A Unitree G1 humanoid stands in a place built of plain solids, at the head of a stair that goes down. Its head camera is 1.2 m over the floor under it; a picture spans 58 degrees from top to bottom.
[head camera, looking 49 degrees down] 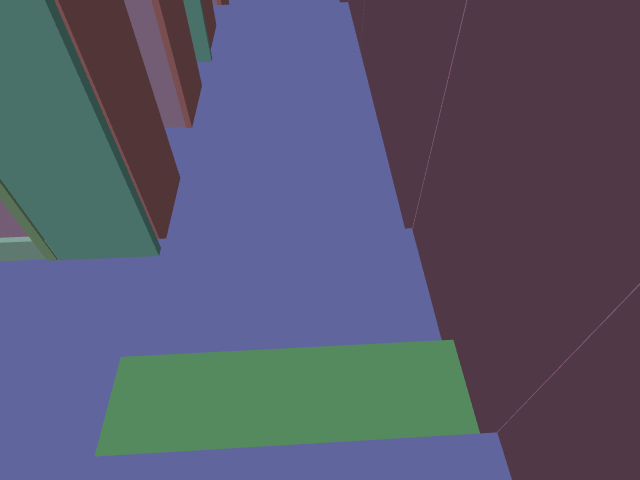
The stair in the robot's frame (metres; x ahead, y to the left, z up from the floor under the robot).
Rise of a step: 0.12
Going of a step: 0.48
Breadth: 1.11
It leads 3 degrees to the left of straight ahead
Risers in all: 3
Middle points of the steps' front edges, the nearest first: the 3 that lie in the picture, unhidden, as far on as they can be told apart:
0.34 0.08 0.00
0.68 0.10 -0.12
1.30 0.14 -0.24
